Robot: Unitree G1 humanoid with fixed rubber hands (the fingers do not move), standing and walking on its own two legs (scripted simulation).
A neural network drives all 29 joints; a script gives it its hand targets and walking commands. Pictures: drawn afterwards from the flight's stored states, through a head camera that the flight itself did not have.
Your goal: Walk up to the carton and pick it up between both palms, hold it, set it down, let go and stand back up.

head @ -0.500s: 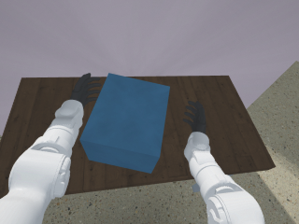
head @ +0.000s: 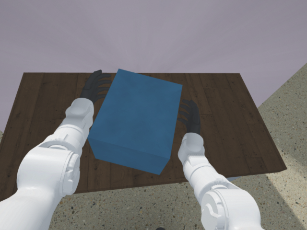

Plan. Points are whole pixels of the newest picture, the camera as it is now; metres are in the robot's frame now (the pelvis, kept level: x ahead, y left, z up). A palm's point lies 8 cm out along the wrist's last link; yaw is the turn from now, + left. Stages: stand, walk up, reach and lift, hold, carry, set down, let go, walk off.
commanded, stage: reach and lift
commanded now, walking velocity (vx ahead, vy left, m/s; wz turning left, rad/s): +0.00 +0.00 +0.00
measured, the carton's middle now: (139, 121) +0.43 -0.01 -0.03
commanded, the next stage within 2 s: none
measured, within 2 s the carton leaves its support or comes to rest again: leaves its support in 1.92 s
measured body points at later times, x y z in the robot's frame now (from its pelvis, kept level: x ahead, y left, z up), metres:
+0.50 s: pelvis +0.00 +0.00 +0.00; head +0.11 +0.03 +0.44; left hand +0.49 +0.12 +0.03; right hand +0.38 -0.16 +0.00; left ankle +0.00 +0.10 -0.72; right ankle +0.01 -0.15 -0.72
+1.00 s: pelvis +0.00 +0.00 +0.00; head +0.11 +0.03 +0.43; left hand +0.49 +0.12 +0.03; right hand +0.38 -0.15 +0.00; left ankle +0.00 +0.10 -0.72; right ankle +0.01 -0.15 -0.72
